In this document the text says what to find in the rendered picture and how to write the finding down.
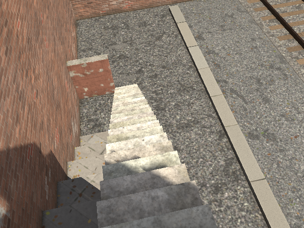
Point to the stairs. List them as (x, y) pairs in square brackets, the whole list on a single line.
[(145, 184)]

